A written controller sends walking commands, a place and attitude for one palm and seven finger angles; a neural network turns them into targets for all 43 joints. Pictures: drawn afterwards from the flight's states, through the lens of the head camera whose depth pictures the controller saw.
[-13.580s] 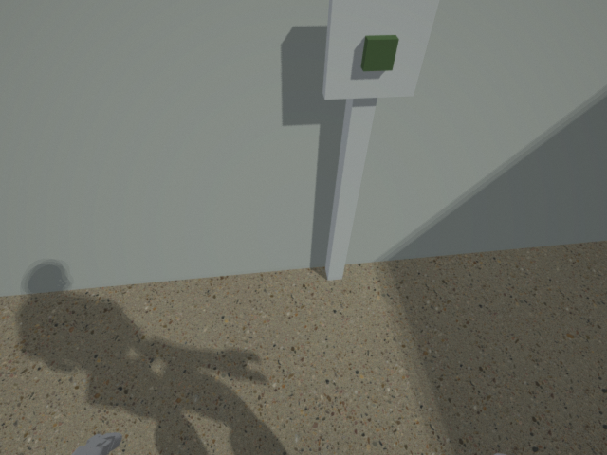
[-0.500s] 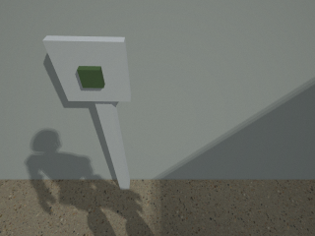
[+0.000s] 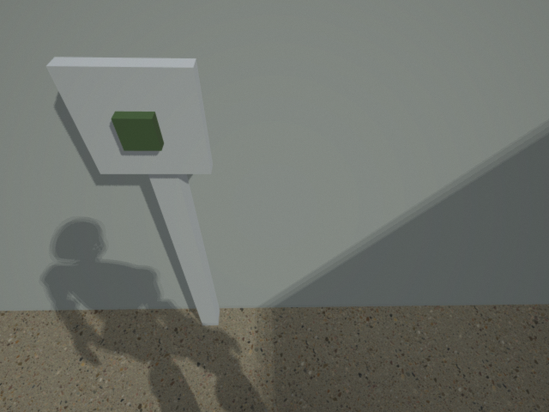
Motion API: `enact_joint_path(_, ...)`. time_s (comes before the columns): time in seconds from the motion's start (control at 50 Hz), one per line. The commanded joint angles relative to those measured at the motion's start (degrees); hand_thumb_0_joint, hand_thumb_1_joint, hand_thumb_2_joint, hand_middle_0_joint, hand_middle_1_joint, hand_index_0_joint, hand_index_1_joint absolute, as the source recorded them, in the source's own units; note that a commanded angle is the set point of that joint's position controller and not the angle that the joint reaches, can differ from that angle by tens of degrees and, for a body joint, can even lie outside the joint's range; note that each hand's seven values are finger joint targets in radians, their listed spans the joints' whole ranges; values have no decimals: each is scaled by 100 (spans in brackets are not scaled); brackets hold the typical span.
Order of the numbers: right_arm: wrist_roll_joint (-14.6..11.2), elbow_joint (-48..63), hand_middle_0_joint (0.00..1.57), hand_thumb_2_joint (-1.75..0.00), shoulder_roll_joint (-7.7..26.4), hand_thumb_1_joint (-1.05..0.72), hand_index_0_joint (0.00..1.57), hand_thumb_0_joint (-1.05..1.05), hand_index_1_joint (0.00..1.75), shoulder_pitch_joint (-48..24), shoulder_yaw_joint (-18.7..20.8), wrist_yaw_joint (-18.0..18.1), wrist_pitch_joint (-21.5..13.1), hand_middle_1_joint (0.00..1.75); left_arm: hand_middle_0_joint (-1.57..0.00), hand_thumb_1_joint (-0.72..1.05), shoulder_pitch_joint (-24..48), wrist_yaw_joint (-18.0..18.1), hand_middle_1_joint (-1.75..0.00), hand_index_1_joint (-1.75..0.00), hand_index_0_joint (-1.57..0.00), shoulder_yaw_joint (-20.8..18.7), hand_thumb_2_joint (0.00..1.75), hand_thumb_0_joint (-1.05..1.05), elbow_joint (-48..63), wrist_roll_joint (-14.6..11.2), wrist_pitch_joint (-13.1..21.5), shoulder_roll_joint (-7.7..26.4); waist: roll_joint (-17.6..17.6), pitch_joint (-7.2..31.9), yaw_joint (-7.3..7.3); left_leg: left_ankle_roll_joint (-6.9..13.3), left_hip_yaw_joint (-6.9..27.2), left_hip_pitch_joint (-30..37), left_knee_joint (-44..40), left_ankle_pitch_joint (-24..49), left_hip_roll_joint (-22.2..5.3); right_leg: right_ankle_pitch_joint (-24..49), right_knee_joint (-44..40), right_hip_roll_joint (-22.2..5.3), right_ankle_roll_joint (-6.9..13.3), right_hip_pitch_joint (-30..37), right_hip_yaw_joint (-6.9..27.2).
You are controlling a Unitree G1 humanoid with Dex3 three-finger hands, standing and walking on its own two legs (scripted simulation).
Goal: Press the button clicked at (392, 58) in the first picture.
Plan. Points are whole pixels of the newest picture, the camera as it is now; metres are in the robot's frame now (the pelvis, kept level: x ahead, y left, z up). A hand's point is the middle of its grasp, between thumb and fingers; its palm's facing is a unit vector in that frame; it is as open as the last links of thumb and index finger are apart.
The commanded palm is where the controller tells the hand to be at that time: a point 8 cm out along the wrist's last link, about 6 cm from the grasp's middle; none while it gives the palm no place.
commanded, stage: look again from close up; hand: left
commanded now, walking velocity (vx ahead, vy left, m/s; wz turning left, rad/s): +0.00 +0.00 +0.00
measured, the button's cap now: (139, 130) +0.51 +0.26 +0.14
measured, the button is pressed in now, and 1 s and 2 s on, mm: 0 0 0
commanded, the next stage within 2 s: raise the hand and make a fist in 0.36 s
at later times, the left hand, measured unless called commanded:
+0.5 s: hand out of the picture +0.05 +0.21 -0.16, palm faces +0.06 -0.97 -0.24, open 7.4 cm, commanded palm +0.10 +0.25 -0.07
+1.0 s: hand (120, 396) +0.15 +0.21 -0.01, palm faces +0.25 -0.96 -0.08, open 4.6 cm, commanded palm +0.13 +0.25 +0.00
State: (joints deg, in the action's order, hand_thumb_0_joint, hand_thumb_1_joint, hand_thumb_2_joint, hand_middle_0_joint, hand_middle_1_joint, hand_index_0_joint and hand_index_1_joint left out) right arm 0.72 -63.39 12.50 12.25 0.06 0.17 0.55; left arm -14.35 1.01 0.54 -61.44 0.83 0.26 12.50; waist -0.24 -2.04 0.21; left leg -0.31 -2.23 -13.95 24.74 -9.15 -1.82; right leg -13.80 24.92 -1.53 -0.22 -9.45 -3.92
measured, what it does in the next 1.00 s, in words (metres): lowers itself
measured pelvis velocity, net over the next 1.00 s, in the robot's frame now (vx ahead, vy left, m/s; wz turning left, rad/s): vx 0.00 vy -0.02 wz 0.04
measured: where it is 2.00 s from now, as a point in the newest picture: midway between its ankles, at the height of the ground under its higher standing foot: outside the picture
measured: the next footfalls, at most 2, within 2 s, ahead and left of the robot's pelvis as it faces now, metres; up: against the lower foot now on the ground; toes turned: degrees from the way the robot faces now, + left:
none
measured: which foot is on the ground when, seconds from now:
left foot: down 0.00-1.00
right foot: down 0.00-1.00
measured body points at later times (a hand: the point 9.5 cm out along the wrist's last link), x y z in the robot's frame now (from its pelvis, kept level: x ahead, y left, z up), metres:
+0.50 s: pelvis +0.01 +0.01 +0.00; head +0.02 +0.01 +0.45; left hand +0.05 +0.26 -0.15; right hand +0.06 -0.25 -0.15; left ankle +0.05 +0.12 -0.74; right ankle +0.00 -0.12 -0.74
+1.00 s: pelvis +0.00 -0.02 -0.07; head +0.03 +0.00 +0.37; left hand +0.13 +0.26 +0.00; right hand +0.23 -0.24 -0.12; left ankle +0.05 +0.12 -0.74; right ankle +0.00 -0.12 -0.74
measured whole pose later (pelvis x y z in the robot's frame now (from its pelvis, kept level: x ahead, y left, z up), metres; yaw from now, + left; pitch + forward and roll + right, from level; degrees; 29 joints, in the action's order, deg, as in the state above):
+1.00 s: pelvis +0.00 -0.02 -0.07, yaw +2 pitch +9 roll -2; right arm -0.7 -32.6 12.9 9.1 1.9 3.5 -14.1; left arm -34.4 -12.0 -12.8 5.7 -16.5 30.6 11.7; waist -0.1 5.9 -3.7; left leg -1.9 3.4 -45.7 61.0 -24.9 -3.3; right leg -30.7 59.4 -1.1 1.8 -38.1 -8.0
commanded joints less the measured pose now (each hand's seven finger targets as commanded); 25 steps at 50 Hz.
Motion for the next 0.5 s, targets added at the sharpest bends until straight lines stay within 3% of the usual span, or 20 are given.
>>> enact_joint_path(0.0,-15,231,20,-90,816,-90,20,0,30,58,176,25,-125,30,-20,90,-204,82,-30,-30,-20,-184,90,0,244,9,97,838,137,-17,-34,116,462,140,-389,43,-404,-29,-661,-534,176,-319,617)
enact_joint_path(0.18,-18,222,20,-90,825,-90,20,0,30,-8,179,42,-152,30,-20,90,-154,79,-30,-30,-20,-198,90,0,226,6,100,817,-83,65,-37,118,459,247,-419,265,-449,348,-582,-520,166,-189,583)
enact_joint_path(0.34,-25,221,20,-90,882,-90,20,0,30,-62,185,48,-163,30,-20,90,-134,81,-30,-30,-20,-202,90,0,204,15,90,829,-108,63,-39,133,483,312,-517,294,-488,427,-583,-511,137,-118,555)
enact_joint_path(0.42,-27,234,20,-90,909,-90,20,0,30,-83,193,46,-160,30,-20,90,-119,79,-30,-30,-20,-206,90,0,189,23,95,841,46,52,-31,135,481,337,-535,283,-490,429,-614,-515,133,-120,554)
enact_joint_path(0.44,-52,598,20,-90,576,-90,20,0,30,-219,122,56,-243,30,-20,90,-637,333,-30,-30,-20,-115,90,0,57,53,190,501,321,-93,-159,-21,158,69,683,533,-480,2157,-568,-835,45,-212,905)
enact_joint_path(0.46,-322,2475,20,-90,1268,-90,20,0,30,-12,296,275,-979,30,-23,90,3676,341,-33,-33,-23,-1572,90,0,8666,-1001,1446,2199,-805,2650,450,145,155,1609,-48,862,223,1631,74,-137,188,150,192)
enact_joint_path(0.48,-305,2336,20,-90,844,-90,20,0,30,-452,120,464,-1502,30,-25,90,588,473,-36,-36,-25,-1239,90,0,7211,-593,1216,1682,-1692,2147,-249,167,63,1927,-253,1118,-14,616,374,96,314,-198,14)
